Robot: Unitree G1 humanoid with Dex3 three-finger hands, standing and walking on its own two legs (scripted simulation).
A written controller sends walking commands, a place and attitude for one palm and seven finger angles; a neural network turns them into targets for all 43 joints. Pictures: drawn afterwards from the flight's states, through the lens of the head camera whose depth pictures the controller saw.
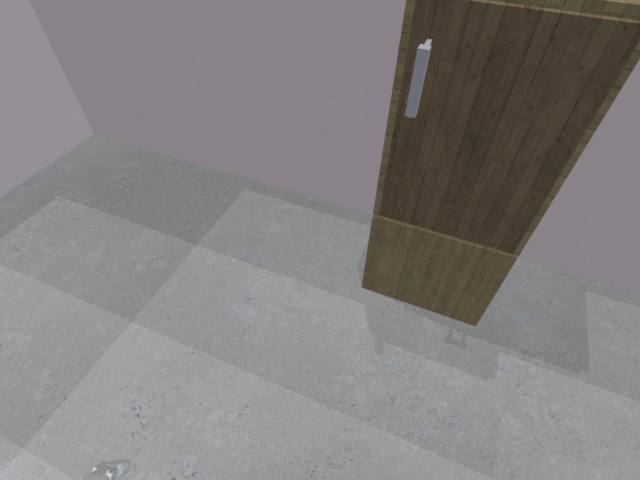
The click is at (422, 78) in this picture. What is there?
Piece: cupboard door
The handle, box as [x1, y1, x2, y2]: [405, 39, 431, 117]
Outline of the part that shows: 431,39 427,39 424,44 420,44 417,48 405,111 406,116 414,117 417,111 431,46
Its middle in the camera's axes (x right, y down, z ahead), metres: +0.21 -0.34 +0.82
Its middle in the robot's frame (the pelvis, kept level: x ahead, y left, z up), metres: +0.87 -0.16 +0.10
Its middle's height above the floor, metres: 0.87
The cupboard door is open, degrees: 0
